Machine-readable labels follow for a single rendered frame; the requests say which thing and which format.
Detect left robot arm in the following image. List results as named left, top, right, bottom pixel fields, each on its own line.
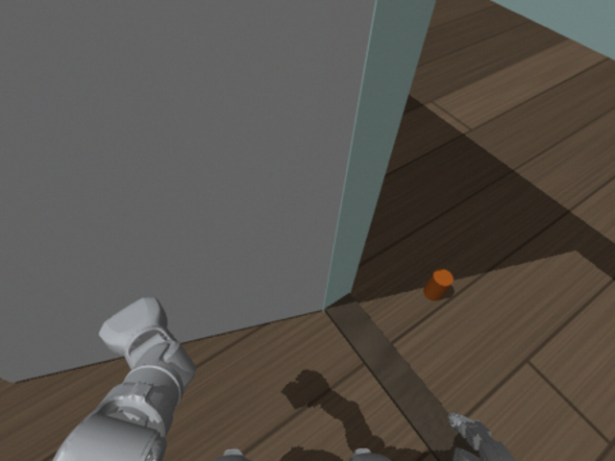
left=53, top=326, right=196, bottom=461

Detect left robot hand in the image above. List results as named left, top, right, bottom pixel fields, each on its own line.
left=99, top=297, right=167, bottom=357

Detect right robot hand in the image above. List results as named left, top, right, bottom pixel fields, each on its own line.
left=449, top=413, right=515, bottom=461

